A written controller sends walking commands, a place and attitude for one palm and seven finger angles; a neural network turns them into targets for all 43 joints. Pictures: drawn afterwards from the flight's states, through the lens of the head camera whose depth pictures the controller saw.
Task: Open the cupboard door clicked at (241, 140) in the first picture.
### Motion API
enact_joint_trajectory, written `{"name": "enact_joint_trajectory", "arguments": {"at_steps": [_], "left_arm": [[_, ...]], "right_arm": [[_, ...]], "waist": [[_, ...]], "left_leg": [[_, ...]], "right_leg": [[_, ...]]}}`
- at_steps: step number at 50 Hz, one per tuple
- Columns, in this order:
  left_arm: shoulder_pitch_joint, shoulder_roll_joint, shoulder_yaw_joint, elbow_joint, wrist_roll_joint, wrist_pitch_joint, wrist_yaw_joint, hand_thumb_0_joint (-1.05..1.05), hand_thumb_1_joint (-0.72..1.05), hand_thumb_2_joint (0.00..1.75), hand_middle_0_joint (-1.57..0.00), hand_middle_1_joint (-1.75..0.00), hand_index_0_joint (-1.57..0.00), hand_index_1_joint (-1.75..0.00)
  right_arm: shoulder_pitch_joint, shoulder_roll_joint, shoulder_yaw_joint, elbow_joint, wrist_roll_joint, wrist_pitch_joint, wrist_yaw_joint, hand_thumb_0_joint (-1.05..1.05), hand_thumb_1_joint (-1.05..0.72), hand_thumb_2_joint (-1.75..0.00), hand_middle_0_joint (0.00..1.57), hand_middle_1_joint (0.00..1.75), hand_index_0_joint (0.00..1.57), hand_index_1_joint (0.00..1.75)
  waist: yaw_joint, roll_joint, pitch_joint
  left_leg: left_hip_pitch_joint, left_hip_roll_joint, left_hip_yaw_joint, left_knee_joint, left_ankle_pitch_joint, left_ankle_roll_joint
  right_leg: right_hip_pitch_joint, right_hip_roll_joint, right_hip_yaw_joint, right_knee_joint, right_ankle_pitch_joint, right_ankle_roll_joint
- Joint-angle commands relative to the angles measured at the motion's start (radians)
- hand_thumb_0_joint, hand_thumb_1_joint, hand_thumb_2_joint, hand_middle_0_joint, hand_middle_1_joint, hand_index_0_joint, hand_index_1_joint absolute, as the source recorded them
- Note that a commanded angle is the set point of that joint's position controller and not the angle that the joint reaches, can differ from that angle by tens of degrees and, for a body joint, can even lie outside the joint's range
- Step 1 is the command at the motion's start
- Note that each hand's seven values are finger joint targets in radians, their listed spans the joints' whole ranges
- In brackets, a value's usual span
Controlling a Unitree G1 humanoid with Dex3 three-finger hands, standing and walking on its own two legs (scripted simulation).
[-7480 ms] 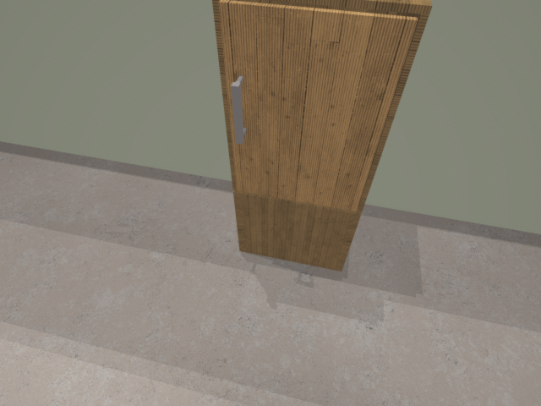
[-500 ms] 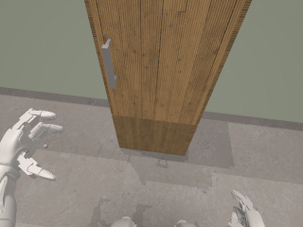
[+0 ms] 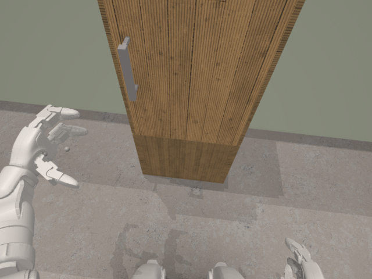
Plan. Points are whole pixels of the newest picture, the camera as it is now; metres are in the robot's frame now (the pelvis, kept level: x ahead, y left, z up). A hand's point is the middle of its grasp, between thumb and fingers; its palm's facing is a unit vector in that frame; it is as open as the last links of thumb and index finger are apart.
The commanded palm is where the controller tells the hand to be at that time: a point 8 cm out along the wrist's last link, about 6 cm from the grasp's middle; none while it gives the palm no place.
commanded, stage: move the hooked fingers beside the handle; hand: left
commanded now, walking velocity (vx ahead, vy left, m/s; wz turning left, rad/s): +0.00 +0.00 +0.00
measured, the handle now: (130, 71) +0.62 +0.18 +0.05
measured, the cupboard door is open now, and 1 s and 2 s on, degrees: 0 0 0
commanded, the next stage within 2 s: none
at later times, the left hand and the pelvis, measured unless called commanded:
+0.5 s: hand (83, 118) +0.43 +0.25 +0.08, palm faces -0.10 -1.00 +0.00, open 14.0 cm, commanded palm +0.41 +0.30 +0.07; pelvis +0.01 +0.01 +0.00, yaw -1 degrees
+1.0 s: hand (95, 91) +0.52 +0.24 +0.07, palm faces -0.10 -0.99 +0.00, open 14.0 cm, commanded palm +0.51 +0.29 +0.06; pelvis +0.00 +0.01 -0.02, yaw -2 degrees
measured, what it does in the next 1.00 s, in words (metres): stands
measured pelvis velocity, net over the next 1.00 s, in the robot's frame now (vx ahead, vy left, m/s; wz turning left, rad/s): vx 0.00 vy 0.01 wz -0.04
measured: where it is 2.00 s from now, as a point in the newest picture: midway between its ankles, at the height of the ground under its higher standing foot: outside the picture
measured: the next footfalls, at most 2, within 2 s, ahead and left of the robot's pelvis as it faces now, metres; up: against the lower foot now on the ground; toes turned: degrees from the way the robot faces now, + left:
none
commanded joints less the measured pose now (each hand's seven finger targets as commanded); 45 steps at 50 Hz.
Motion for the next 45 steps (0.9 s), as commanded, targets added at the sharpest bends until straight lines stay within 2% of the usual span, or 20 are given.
{"name": "enact_joint_trajectory", "arguments": {"at_steps": [1, 4, 6, 7, 10, 11, 15, 18, 20, 21, 23, 24, 26, 27, 28, 34, 36, 40, 42, 45], "left_arm": [[-0.296, 0.311, 0.106, -0.111, -0.022, -0.054, 0.023, 0.0, -0.5, 0.3, -0.3, -1.2, -0.3, -1.2], [-0.291, 0.296, 0.095, -0.126, -0.007, -0.063, 0.035, 0.0, -0.5, 0.3, -0.3, -1.2, -0.3, -1.2], [-0.34, 0.284, 0.078, -0.131, -0.006, -0.076, 0.04, 0.0, -0.5, 0.3, -0.3, -1.2, -0.3, -1.2], [-0.359, 0.304, 0.091, -0.112, 0.0, -0.079, 0.043, 0.0, -0.5, 0.3, -0.3, -1.2, -0.3, -1.2], [-0.418, 0.295, 0.079, -0.063, 0.007, -0.088, 0.045, 0.0, -0.5, 0.3, -0.3, -1.2, -0.3, -1.2], [-0.459, 0.323, 0.098, -0.051, 0.006, -0.095, 0.044, 0.0, -0.5, 0.3, -0.3, -1.2, -0.3, -1.2], [-0.518, 0.334, 0.091, -0.01, 0.031, -0.111, 0.049, 0.0, -0.5, 0.3, -0.3, -1.2, -0.3, -1.2], [-0.55, 0.324, 0.072, 0.0, 0.04, -0.126, 0.045, 0.0, -0.5, 0.3, -0.3, -1.2, -0.3, -1.2], [-0.601, 0.318, 0.058, 0.047, 0.048, -0.123, 0.051, 0.0, -0.5, 0.3, -0.3, -1.2, -0.3, -1.2], [-0.633, 0.306, 0.043, 0.092, 0.045, -0.12, 0.05, 0.0, -0.5, 0.3, -0.3, -1.2, -0.3, -1.2], [-0.651, 0.348, 0.076, 0.168, 0.059, -0.115, 0.058, 0.0, -0.5, 0.3, -0.3, -1.2, -0.3, -1.2], [-0.695, 0.359, 0.073, 0.169, 0.066, -0.118, 0.062, 0.0, -0.5, 0.3, -0.3, -1.2, -0.3, -1.2], [-0.722, 0.405, 0.101, 0.185, 0.078, -0.13, 0.067, 0.0, -0.5, 0.3, -0.3, -1.2, -0.3, -1.2], [-0.745, 0.418, 0.102, 0.192, 0.091, -0.137, 0.07, 0.0, -0.5, 0.3, -0.3, -1.2, -0.3, -1.2], [-0.749, 0.404, 0.092, 0.221, 0.096, -0.14, 0.071, 0.0, -0.5, 0.3, -0.3, -1.2, -0.3, -1.2], [-0.882, 0.472, 0.103, 0.323, 0.12, -0.155, 0.057, 0.0, -0.5, 0.3, -0.3, -1.2, -0.3, -1.2], [-0.909, 0.511, 0.121, 0.33, 0.126, -0.156, 0.051, 0.0, -0.5, 0.3, -0.3, -1.2, -0.3, -1.2], [-0.981, 0.475, 0.072, 0.33, 0.142, -0.15, 0.048, 0.0, -0.5, 0.3, -0.3, -1.2, -0.3, -1.2], [-1.009, 0.477, 0.07, 0.361, 0.139, -0.141, 0.048, 0.0, -0.5, 0.3, -0.3, -1.2, -0.3, -1.2], [-1.047, 0.546, 0.115, 0.393, 0.149, -0.123, 0.063, 0.0, -0.5, 0.3, -0.3, -1.2, -0.3, -1.2]], "right_arm": [[0.042, -0.159, -0.067, -0.115, 0.002, -0.019, -0.007, 0.0, -0.9, -0.9, 0.2, 0.3, 0.2, 0.3], [0.056, -0.154, -0.073, -0.127, 0.001, -0.003, 0.005, 0.0, -0.9, -0.9, 0.2, 0.3, 0.2, 0.3], [0.07, -0.155, -0.076, -0.125, -0.002, 0.005, 0.007, 0.0, -0.9, -0.9, 0.2, 0.3, 0.2, 0.3], [0.081, -0.16, -0.078, -0.113, -0.002, 0.013, 0.007, 0.0, -0.9, -0.9, 0.2, 0.3, 0.2, 0.3], [0.093, -0.162, -0.079, -0.099, -0.001, 0.029, 0.007, 0.0, -0.9, -0.9, 0.2, 0.3, 0.2, 0.3], [0.097, -0.165, -0.078, -0.092, -0.003, 0.033, 0.006, 0.0, -0.9, -0.9, 0.2, 0.3, 0.2, 0.3], [0.117, -0.165, -0.083, -0.078, -0.006, 0.051, 0.008, 0.0, -0.9, -0.9, 0.2, 0.3, 0.2, 0.3], [0.13, -0.165, -0.083, -0.072, -0.008, 0.063, 0.014, 0.0, -0.9, -0.9, 0.2, 0.3, 0.2, 0.3], [0.134, -0.168, -0.084, -0.058, -0.008, 0.074, 0.014, 0.0, -0.9, -0.9, 0.2, 0.3, 0.2, 0.3], [0.142, -0.169, -0.08, -0.053, -0.007, 0.08, 0.013, 0.0, -0.9, -0.9, 0.2, 0.3, 0.2, 0.3], [0.148, -0.175, -0.081, -0.048, -0.008, 0.094, 0.013, 0.0, -0.9, -0.9, 0.2, 0.3, 0.2, 0.3], [0.151, -0.177, -0.079, -0.045, -0.009, 0.098, 0.014, 0.0, -0.9, -0.9, 0.2, 0.3, 0.2, 0.3], [0.16, -0.179, -0.078, -0.047, -0.014, 0.108, 0.016, 0.0, -0.9, -0.9, 0.2, 0.3, 0.2, 0.3], [0.168, -0.178, -0.077, -0.044, -0.015, 0.114, 0.018, 0.0, -0.9, -0.9, 0.2, 0.3, 0.2, 0.3], [0.172, -0.176, -0.077, -0.042, -0.016, 0.119, 0.02, 0.0, -0.9, -0.9, 0.2, 0.3, 0.2, 0.3], [0.193, -0.189, -0.07, -0.027, -0.019, 0.147, 0.02, 0.0, -0.9, -0.9, 0.2, 0.3, 0.2, 0.3], [0.203, -0.193, -0.068, -0.026, -0.022, 0.155, 0.019, 0.0, -0.9, -0.9, 0.2, 0.3, 0.2, 0.3], [0.229, -0.196, -0.07, -0.007, -0.029, 0.167, 0.023, 0.0, -0.9, -0.9, 0.2, 0.3, 0.2, 0.3], [0.245, -0.202, -0.069, 0.001, -0.029, 0.176, 0.023, 0.0, -0.9, -0.9, 0.2, 0.3, 0.2, 0.3], [0.261, -0.208, -0.065, 0.006, -0.032, 0.187, 0.02, 0.0, -0.9, -0.9, 0.2, 0.3, 0.2, 0.3]], "waist": [[0.003, 0.053, -0.3], [0.007, 0.103, -0.342], [-0.008, 0.074, -0.348], [-0.015, 0.058, -0.356], [-0.03, 0.065, -0.342], [-0.028, 0.083, -0.344], [-0.034, 0.09, -0.382], [-0.034, 0.131, -0.423], [-0.052, 0.114, -0.387], [-0.065, 0.079, -0.356], [-0.061, 0.07, -0.346], [-0.068, 0.075, -0.359], [-0.057, 0.091, -0.39], [-0.061, 0.097, -0.416], [-0.066, 0.101, -0.411], [-0.101, 0.09, -0.41], [-0.102, 0.13, -0.434], [-0.128, 0.187, -0.469], [-0.142, 0.154, -0.477], [-0.144, 0.135, -0.472]], "left_leg": [[0.14, -0.008, -0.035, -0.158, 0.257, -0.008], [0.181, -0.007, -0.028, -0.159, 0.321, -0.011], [0.185, -0.005, -0.032, -0.149, 0.346, -0.008], [0.182, -0.001, -0.03, -0.147, 0.346, -0.008], [0.166, -0.002, -0.027, -0.147, 0.302, -0.007], [0.163, -0.003, -0.027, -0.138, 0.315, -0.007], [0.186, 0.0, -0.032, -0.137, 0.332, -0.006], [0.236, 0.004, -0.042, -0.127, 0.405, -0.014], [0.221, 0.009, -0.044, -0.127, 0.363, -0.013], [0.199, 0.009, -0.046, -0.124, 0.353, -0.008], [0.154, 0.006, -0.04, -0.125, 0.304, -0.006], [0.146, 0.004, -0.036, -0.121, 0.296, -0.003], [0.141, 0.003, -0.037, -0.109, 0.32, -0.003], [0.159, 0.005, -0.041, -0.105, 0.346, -0.005], [0.156, 0.005, -0.035, -0.099, 0.341, -0.004], [0.082, 0.006, -0.033, -0.067, 0.274, 0.006], [0.087, 0.007, -0.035, -0.057, 0.286, 0.006], [0.172, 0.017, -0.058, -0.047, 0.347, -0.002], [0.178, 0.021, -0.066, -0.041, 0.362, -0.001], [0.114, 0.019, -0.063, -0.032, 0.341, 0.005]], "right_leg": [[0.166, 0.02, 0.038, -0.1, 0.188, -0.019], [0.161, 0.018, 0.037, -0.093, 0.241, -0.017], [0.156, 0.025, 0.036, -0.088, 0.259, -0.017], [0.157, 0.025, 0.039, -0.09, 0.267, -0.013], [0.134, 0.023, 0.039, -0.094, 0.235, -0.01], [0.139, 0.025, 0.044, -0.088, 0.247, -0.017], [0.127, 0.023, 0.042, -0.086, 0.25, -0.014], [0.11, 0.026, 0.039, -0.074, 0.281, -0.017], [0.069, 0.027, 0.033, -0.079, 0.246, -0.015], [0.059, 0.031, 0.03, -0.079, 0.24, -0.017], [0.066, 0.027, 0.036, -0.082, 0.22, -0.014], [0.07, 0.024, 0.04, -0.079, 0.222, -0.013], [0.083, 0.027, 0.043, -0.064, 0.24, -0.019], [0.082, 0.027, 0.043, -0.058, 0.257, -0.016], [0.069, 0.027, 0.045, -0.06, 0.255, -0.014], [0.047, 0.031, 0.058, -0.052, 0.218, -0.01], [0.039, 0.034, 0.059, -0.043, 0.222, -0.015], [-0.049, 0.037, 0.042, -0.036, 0.22, -0.013], [-0.063, 0.041, 0.037, -0.037, 0.223, -0.01], [-0.037, 0.039, 0.041, -0.035, 0.226, -0.008]]}}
